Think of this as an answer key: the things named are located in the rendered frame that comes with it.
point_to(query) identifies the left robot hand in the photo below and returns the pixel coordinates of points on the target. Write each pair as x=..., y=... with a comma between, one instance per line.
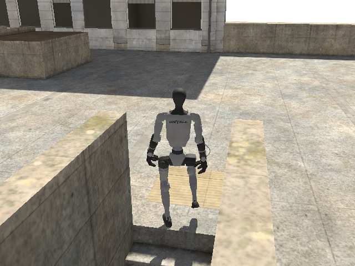
x=154, y=158

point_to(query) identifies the right robot hand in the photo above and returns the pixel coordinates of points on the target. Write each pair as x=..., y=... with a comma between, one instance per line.
x=203, y=166

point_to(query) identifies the humanoid robot torso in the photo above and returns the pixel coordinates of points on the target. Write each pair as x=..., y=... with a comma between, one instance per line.
x=178, y=133

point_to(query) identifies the robot right forearm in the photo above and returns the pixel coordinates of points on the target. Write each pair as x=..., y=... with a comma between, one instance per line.
x=202, y=151

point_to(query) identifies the robot right upper arm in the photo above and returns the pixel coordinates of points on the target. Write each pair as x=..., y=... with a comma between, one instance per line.
x=197, y=127

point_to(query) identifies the robot left thigh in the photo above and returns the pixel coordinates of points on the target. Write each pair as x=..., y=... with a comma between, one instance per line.
x=163, y=164

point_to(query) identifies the robot left upper arm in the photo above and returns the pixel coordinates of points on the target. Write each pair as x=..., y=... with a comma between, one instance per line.
x=158, y=126

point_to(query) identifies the robot left forearm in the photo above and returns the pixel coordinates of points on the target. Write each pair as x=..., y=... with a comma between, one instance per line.
x=152, y=147

